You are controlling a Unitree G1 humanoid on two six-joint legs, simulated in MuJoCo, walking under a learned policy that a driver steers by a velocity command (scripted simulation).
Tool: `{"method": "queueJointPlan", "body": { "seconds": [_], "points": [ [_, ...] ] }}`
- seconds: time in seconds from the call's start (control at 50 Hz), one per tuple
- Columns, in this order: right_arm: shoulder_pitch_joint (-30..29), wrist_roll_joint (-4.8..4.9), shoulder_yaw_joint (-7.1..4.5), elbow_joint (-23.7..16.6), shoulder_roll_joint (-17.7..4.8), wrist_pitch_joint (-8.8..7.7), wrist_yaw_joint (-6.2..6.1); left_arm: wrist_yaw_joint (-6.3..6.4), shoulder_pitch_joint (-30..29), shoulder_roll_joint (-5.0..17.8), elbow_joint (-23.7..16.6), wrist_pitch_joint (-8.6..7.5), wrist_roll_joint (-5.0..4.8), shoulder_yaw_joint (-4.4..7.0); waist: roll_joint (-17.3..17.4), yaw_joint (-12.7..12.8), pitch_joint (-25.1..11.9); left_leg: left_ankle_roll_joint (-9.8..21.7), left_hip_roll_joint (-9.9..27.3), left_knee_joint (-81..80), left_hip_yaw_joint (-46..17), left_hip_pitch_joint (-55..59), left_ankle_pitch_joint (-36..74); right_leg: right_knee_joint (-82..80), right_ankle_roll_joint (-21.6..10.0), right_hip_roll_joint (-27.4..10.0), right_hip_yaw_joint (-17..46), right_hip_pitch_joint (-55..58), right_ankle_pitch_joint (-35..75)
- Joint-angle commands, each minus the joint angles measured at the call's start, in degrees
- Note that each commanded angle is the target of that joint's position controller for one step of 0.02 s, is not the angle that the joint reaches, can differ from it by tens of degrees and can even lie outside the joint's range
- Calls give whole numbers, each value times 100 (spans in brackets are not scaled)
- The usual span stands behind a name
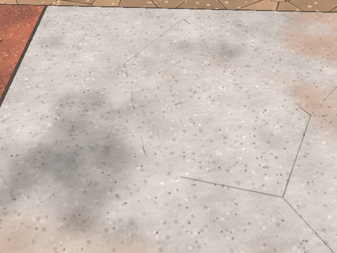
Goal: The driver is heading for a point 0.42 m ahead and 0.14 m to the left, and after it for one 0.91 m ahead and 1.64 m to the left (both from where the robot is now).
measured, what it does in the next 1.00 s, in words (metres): walks ahead, turning left: left foot, then right foot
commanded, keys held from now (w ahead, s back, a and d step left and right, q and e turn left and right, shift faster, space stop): q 0.32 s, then w+q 0.26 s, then q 0.30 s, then no key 0.02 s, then q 0.10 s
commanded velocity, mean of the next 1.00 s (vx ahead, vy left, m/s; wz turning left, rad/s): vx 0.15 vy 0.00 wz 0.57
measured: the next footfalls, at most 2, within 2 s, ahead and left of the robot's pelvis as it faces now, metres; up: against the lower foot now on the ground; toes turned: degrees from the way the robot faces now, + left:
left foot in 0.08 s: +0.18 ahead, +0.11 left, +0.00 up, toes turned +5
right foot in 0.52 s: +0.20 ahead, -0.11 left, +0.00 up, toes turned +22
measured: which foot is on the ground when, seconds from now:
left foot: up 0.00-0.06, down 0.08-0.52, up 0.54-0.92, down 0.94-1.00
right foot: down 0.00-0.10, up 0.12-0.50, down 0.52-0.94, up 0.96-1.00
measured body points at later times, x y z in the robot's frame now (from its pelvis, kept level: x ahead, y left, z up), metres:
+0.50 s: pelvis +0.11 +0.00 -0.01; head +0.13 +0.01 +0.44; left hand +0.16 +0.31 -0.11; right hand +0.33 -0.23 -0.09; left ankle +0.14 +0.11 -0.74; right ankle +0.16 -0.13 -0.73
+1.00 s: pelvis +0.21 +0.06 -0.02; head +0.25 +0.10 +0.43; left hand +0.09 +0.35 -0.14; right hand +0.54 -0.02 -0.09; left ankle +0.22 +0.19 -0.74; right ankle +0.17 -0.12 -0.68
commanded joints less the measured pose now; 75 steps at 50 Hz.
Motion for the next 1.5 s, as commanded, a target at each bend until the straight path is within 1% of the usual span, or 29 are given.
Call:
{"method": "queueJointPlan", "body": {
  "seconds": [0.02, 0.08, 0.1, 0.12, 0.14, 0.18, 0.26, 0.36, 0.5, 0.52, 0.54, 0.56, 0.62, 0.7, 0.8, 0.88, 0.92, 0.94, 0.96, 0.98, 1.0, 1.06, 1.12, 1.32, 1.34, 1.36, 1.38, 1.42, 1.5],
  "points": [
    [91, -25, -162, -489, -507, -4, 114, 76, -305, 1062, -330, 85, -129, 270, -679, -209, -509, 204, -75, -249, 132, 525, -388, 299, -699, -1769, 389, 242, 3931],
    [1102, -51, -403, -334, -971, -54, 57, 104, -267, 944, -345, 192, -167, 253, -200, -704, -982, 680, -551, -1350, 239, 2075, 708, 2394, -143, -1191, 116, -96, 3882],
    [1309, -79, -566, -412, -1635, -47, -101, 54, -52, 668, -480, 161, 102, 149, 1094, -583, -1371, 1224, 617, -1196, -1398, 3359, 3793, 4147, 313, -634, 53, -1499, 1060],
    [1045, -189, -524, -634, -1780, -45, -117, -31, 225, 474, -642, 137, 181, 50, 1574, -232, -2233, 2566, 1794, -1454, -3669, 4480, 3742, 5824, 583, 403, 921, -3012, -2678],
    [891, -124, -427, -768, -1392, -58, -52, -107, -51, 812, -539, 118, 27, 123, 592, -537, -2424, 2406, 1620, -1749, -3391, 4196, 2713, 6090, 455, 94, 1827, -3179, -2415],
    [307, 28, -324, -823, -1014, -70, -77, -48, -464, 767, -572, 179, -52, 146, -149, -294, -1308, 1728, 1051, -1963, -2368, 3031, 1168, 5450, 357, -269, 1756, -3376, -1581],
    [52, -85, -319, -965, -983, 39, -245, 56, -370, 712, -544, 303, 32, 171, 397, -75, -1074, 1452, 505, -2227, -1955, 1971, 439, 4317, 481, -183, 1670, -2624, -836],
    [104, 4, -369, -1043, -1074, 109, -384, 52, -561, 638, -599, 272, 9, 126, 531, -223, -1246, 1349, 322, -2355, -2246, 1904, -1606, 3095, 630, -98, 1747, -2375, -371],
    [35, 66, -307, -1102, -980, 175, -370, -133, -22, 695, -470, -56, -108, 188, 712, 83, -869, 1027, 29, -2227, -2740, 1101, -3350, 911, 198, 44, 1478, -751, -130],
    [-51, 71, -258, -1155, -811, 179, -377, -119, 431, 847, -310, -85, -84, 251, 456, 285, -777, 753, -261, -1717, -2463, 447, -3447, 386, 8, -337, 1701, -3, -170],
    [114, 76, -136, -1144, -307, 167, -370, -85, 931, 1183, -208, -91, 1, 316, -644, 264, -1000, 395, -859, 230, -1473, -270, -3352, -40, -315, -1629, 2984, 701, -1181],
    [-102, 119, -178, -1495, -498, 60, -326, -148, 765, 1641, -274, -120, 220, 403, -1641, 116, -353, 360, -1099, 1097, -1000, -1596, -2853, -758, -939, -2425, 4930, 266, -2632],
    [174, -3, -338, -1179, -974, 25, -242, -17, -122, 870, -617, -165, 35, 210, -1066, -179, 69, 94, -526, 2095, -985, -1563, -1654, -698, -626, -1864, 3490, -4, -1304],
    [-52, 33, -231, -1335, -527, 41, -142, 76, 140, 898, -571, -97, 89, 182, -919, -2, -66, -272, -318, 2266, -404, -1077, -857, -486, -606, -1496, 1780, -183, 2002],
    [-654, 55, -105, -1689, -261, 88, 37, 81, 405, 1246, -526, 106, -31, 283, -1054, 281, -186, -280, -204, 614, 99, -273, -549, -156, -621, -1465, 975, -67, 2728],
    [-484, 61, -241, -1718, -560, 144, 135, 14, 303, 1453, -557, 139, -191, 369, -1123, 98, -432, 72, -447, -297, 376, 570, -919, 542, -513, -1677, 841, 155, 3686],
    [482, 30, -420, -1429, -845, 140, 70, -13, 232, 1299, -550, 91, -272, 327, -840, -437, -964, 446, -803, -1384, 473, 2067, -147, 1957, -238, -1402, 515, -59, 4281],
    [1060, 27, -541, -1322, -1219, 157, -56, -48, 467, 1085, -577, 22, -124, 253, -259, -669, -1388, 763, -333, -1479, -266, 3558, 1575, 3256, 149, -1099, 379, -1191, 2935],
    [959, -67, -579, -1465, -1920, 121, -165, -129, 817, 426, -919, -50, 260, -1, 1454, -186, -2030, 2043, 1622, -998, -2932, 5343, 4109, 5405, 603, -243, 524, -3496, -2489],
    [1111, -101, -480, -1549, -1530, 72, -131, -166, 527, 915, -836, -96, 122, 71, 919, -684, -2995, 2562, 1916, -1442, -3543, 5045, 3198, 6172, 606, -140, 1721, -3448, -2547],
    [781, -90, -384, -1508, -1261, 17, -94, -164, 63, 1130, -956, -59, -74, 138, 567, -660, -2312, 2282, 1567, -1558, -2818, 4542, 2685, 6200, 544, -332, 1774, -3711, -2036],
    [18, 36, -295, -1470, -1003, 68, -155, 5, -7, 1068, -949, 129, 49, 144, 187, -141, -1148, 1561, 754, -1923, -1905, 2529, 1342, 4946, 548, -575, 1704, -3126, -1119],
    [-171, -80, -337, -1459, -1098, 95, -221, 15, 206, 838, -907, 197, 68, 83, 424, 23, -1130, 1583, 524, -2019, -1724, 1827, 1396, 4094, 644, -296, 1552, -2506, -884],
    [-217, 75, -321, -1375, -1056, 282, -300, -146, 20, 748, -1149, 114, 23, 109, 664, 32, -1046, 1004, 124, -1461, -2583, 1551, -378, 1057, 359, 26, 1583, -1154, 269],
    [-36, 80, -266, -1348, -868, 286, -312, -124, 174, 1003, -1152, 108, 91, 194, 353, 18, -1068, 699, -159, -1003, -2374, 1188, -981, 570, 135, -534, 1972, -609, 523],
    [263, 52, -195, -1402, -551, 265, -304, -79, 68, 1578, -1230, 164, 220, 321, -1200, -295, -979, 268, -1003, 286, -1310, 206, -2564, 205, -530, -1900, 3334, -169, 1257],
    [191, 21, -316, -1462, -952, 184, -307, -96, 42, 1486, -1252, 171, 349, 324, -1907, -174, -872, 18, -1117, 1627, -831, -259, -3368, -123, -1320, -2591, 4371, -560, 1508],
    [403, 76, -477, -1183, -1273, 237, -313, -35, -515, 962, -1447, 154, 235, 180, -1094, -361, -647, -183, -794, 2807, -903, -225, -2664, 21, -1084, -2053, 3368, -798, 1355],
    [341, 110, -360, -1145, -787, 397, -315, 72, -572, 777, -1486, 235, 110, 123, -1057, -232, -486, -513, -630, 2920, -413, -265, -1878, 58, -879, -1462, 2073, -605, 1618]
  ]
}}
